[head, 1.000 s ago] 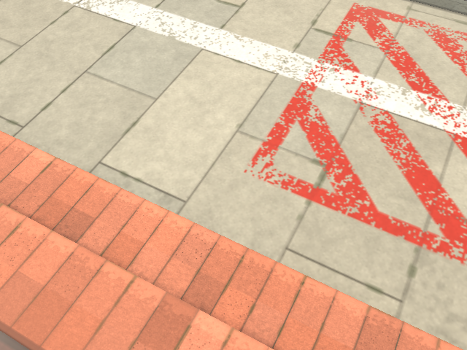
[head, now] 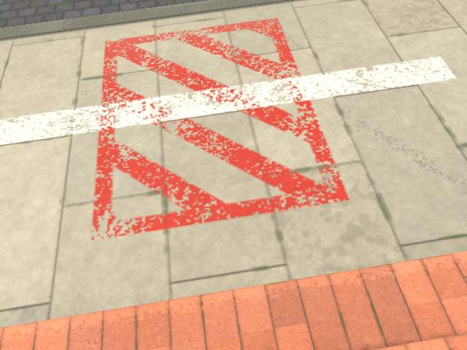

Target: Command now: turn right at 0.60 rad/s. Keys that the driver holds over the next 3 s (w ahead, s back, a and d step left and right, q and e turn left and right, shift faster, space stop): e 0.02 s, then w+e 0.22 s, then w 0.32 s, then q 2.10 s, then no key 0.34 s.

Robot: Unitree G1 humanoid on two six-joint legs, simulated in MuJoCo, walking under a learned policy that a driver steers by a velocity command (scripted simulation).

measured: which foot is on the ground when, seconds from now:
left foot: up 0.00-0.42, down 0.44-0.86, up 0.88-1.00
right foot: down 0.00-0.44, up 0.46-0.84, down 0.86-1.00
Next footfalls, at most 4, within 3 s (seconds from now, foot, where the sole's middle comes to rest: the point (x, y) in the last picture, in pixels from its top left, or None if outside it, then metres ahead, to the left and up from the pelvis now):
0.44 left None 0.18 0.09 -0.77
0.86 right None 0.33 -0.12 -0.77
1.34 left None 0.23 0.08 -0.77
1.82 right None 0.27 -0.09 -0.77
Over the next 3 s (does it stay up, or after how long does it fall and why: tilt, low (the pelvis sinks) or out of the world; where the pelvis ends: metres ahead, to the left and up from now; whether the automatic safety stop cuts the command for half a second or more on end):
stays up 0.17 -0.03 0.01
